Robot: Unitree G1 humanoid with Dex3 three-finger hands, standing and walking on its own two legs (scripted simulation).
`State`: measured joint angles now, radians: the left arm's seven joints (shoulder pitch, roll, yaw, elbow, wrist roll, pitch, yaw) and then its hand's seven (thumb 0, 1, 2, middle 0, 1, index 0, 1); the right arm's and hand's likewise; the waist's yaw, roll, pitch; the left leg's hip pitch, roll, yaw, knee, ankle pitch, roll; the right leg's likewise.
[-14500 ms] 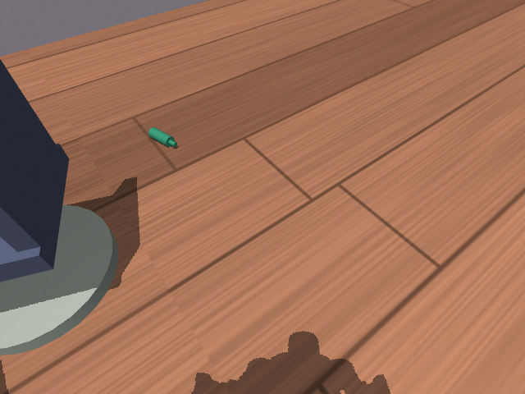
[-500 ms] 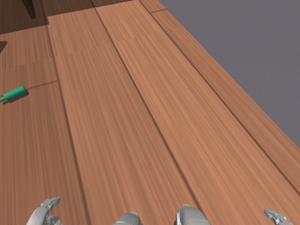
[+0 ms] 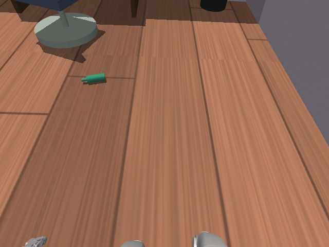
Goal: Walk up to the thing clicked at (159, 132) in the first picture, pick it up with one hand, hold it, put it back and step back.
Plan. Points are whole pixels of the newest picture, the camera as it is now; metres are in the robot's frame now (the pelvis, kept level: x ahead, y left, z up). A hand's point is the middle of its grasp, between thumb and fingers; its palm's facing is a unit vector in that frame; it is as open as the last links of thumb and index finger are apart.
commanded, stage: walk up
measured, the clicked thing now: (93, 78) +1.45 +0.64 -0.71
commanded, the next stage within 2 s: stand in 1.28 s
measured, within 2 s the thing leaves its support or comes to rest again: neither
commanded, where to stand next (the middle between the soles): +0.09 +0.00 m, yaw +17 degrees
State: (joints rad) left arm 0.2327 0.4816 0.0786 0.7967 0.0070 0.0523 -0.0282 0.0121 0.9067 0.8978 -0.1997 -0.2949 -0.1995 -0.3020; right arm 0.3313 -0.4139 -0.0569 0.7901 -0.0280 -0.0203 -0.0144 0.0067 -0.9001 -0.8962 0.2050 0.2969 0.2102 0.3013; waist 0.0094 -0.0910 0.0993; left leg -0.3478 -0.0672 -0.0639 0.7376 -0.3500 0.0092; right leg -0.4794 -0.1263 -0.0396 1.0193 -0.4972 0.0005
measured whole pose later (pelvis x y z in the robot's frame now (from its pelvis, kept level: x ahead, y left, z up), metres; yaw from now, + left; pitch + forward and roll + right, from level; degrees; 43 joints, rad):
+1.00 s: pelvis +0.01 -0.02 +0.02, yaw +20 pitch -2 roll -1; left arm 0.10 0.37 0.01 1.02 0.00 -0.01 -0.02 0.01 0.90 0.90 -0.20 -0.30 -0.20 -0.30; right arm 0.13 -0.37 0.01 1.06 0.00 -0.03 -0.01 0.01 -0.90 -0.90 0.20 0.30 0.21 0.30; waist 0.02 -0.01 0.07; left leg -0.29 -0.04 -0.13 0.59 -0.26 -0.01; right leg -0.21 -0.08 -0.12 0.56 -0.30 0.03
